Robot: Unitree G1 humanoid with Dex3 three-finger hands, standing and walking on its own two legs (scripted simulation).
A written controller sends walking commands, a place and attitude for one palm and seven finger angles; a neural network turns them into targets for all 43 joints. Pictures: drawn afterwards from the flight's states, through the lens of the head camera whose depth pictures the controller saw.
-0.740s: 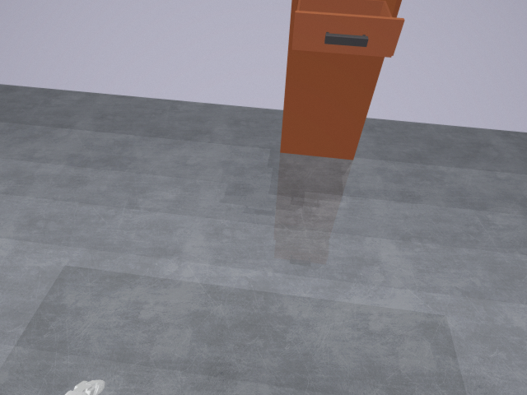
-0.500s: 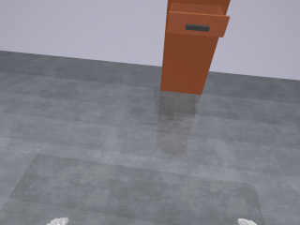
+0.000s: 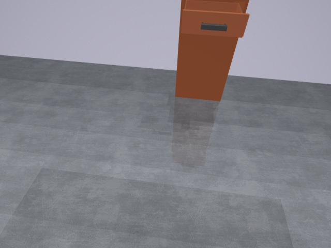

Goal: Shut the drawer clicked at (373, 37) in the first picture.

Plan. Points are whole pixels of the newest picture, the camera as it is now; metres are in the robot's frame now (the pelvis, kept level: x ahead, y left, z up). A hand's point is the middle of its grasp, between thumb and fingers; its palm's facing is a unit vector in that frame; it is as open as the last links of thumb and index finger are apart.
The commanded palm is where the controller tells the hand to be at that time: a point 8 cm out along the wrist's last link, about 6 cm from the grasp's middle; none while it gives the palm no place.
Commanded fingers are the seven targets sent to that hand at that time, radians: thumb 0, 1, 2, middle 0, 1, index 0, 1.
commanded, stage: stand and wait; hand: left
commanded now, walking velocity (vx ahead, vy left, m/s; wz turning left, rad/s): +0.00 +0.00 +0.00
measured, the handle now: (213, 25) +1.30 -0.22 +0.00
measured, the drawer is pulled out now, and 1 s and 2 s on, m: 0.22 0.22 0.22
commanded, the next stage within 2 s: look at it before walking up in 0.18 s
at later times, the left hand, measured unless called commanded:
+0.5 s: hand out of the picture +0.07 +0.24 -0.16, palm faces -0.04 -0.94 -0.33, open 7.3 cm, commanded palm none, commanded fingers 0.00 0.90 0.90 -0.20 -0.30 -0.20 -0.30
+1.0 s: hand out of the picture +0.07 +0.24 -0.16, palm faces -0.03 -0.94 -0.33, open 7.3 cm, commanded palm none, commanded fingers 0.00 0.90 0.90 -0.20 -0.30 -0.20 -0.30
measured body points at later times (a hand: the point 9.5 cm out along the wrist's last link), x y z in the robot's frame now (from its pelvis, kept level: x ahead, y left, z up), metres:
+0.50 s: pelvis +0.00 +0.00 +0.00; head +0.00 +0.00 +0.45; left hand +0.07 +0.29 -0.13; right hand +0.07 -0.30 -0.13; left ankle +0.00 +0.12 -0.74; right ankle +0.00 -0.12 -0.74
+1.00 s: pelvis +0.00 +0.00 +0.00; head +0.00 +0.00 +0.45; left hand +0.07 +0.29 -0.14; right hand +0.08 -0.29 -0.13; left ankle +0.00 +0.12 -0.74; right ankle +0.00 -0.12 -0.74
